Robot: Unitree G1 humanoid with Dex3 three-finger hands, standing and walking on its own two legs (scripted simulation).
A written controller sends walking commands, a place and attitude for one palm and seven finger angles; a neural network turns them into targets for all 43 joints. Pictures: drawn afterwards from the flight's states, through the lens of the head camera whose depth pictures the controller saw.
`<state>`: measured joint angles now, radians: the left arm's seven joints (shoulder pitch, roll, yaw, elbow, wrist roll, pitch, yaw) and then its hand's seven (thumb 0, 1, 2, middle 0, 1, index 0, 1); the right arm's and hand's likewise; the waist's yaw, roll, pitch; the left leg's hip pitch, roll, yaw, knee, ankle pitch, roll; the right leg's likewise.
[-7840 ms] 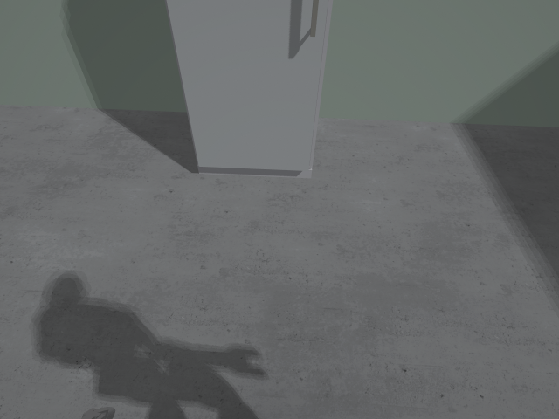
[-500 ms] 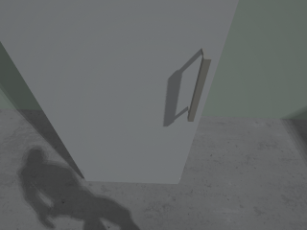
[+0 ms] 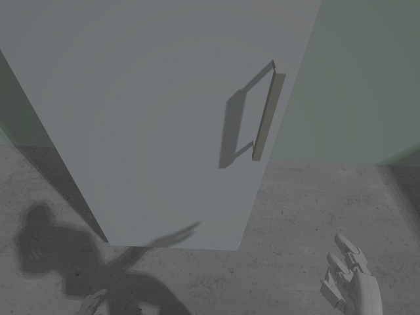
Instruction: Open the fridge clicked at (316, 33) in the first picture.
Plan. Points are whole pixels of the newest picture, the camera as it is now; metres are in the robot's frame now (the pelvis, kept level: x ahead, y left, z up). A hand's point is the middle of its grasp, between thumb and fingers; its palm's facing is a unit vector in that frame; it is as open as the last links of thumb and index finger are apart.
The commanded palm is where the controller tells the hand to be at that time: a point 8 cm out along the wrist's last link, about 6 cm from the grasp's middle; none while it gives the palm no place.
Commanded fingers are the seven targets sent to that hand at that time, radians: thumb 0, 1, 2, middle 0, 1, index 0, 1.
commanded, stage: raise the hand to about handle height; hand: right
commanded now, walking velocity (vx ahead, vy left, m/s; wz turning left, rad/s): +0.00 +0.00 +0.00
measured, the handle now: (264, 115) +0.50 -0.07 +0.14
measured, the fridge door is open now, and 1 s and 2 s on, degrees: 0 0 0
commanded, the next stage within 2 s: move the hooked fingers beside the handle in 1.92 s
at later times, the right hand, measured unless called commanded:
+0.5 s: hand (346, 289) +0.19 -0.21 +0.01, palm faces -0.08 +1.00 -0.04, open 10.1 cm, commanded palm +0.16 -0.28 +0.03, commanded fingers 0.00 -0.08 -0.55 0.26 0.82 0.26 0.82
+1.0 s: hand (392, 254) +0.24 -0.27 +0.08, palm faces +0.01 +1.00 -0.07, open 13.1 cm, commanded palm +0.20 -0.32 +0.09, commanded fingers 0.00 0.50 -0.30 0.30 1.20 0.30 1.20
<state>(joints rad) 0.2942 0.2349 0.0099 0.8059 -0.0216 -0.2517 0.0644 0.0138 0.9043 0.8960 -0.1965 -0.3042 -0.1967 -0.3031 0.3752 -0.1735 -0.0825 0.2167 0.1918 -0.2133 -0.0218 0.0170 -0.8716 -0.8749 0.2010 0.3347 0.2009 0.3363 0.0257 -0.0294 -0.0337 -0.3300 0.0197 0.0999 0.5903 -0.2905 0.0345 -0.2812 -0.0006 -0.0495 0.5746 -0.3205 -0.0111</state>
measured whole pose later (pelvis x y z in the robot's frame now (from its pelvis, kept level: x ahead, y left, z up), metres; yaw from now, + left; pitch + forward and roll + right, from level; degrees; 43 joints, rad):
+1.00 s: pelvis +0.00 -0.03 -0.02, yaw -1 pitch +3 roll +2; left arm 0.25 0.27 -0.04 0.58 -0.05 -0.29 0.08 0.02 0.90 0.90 -0.20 -0.30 -0.20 -0.30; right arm 0.21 -0.35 -0.31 0.02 0.33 -0.16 0.37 -0.01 0.28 -0.40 0.28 1.06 0.28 1.06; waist -0.02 -0.02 -0.07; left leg -0.42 0.03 0.11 0.69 -0.33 -0.01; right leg -0.41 0.00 -0.04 0.77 -0.42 -0.05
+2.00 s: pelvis +0.01 -0.01 +0.00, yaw +0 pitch +0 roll +1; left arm 0.25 0.27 -0.07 0.61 -0.06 -0.24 0.11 0.02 0.90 0.90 -0.20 -0.30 -0.20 -0.30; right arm -0.05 -0.45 -0.45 0.24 0.35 0.00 0.50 -0.02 0.50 -0.30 0.30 1.20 0.30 1.20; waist -0.03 -0.04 -0.03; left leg -0.27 0.01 0.10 0.53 -0.27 0.02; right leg -0.25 -0.01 -0.04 0.57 -0.34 -0.03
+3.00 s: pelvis +0.01 -0.01 +0.00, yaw +1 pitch +3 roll +0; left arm 0.27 0.26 -0.05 0.64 -0.06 -0.15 0.10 0.01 0.90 0.90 -0.20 -0.30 -0.20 -0.30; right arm -0.40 -0.32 -0.25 0.50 0.23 -0.04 0.26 -0.02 0.50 -0.30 0.30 1.20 0.30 1.20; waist 0.02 -0.03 -0.03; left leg -0.32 0.01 0.09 0.55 -0.27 0.02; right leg -0.28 0.00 -0.05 0.56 -0.32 -0.02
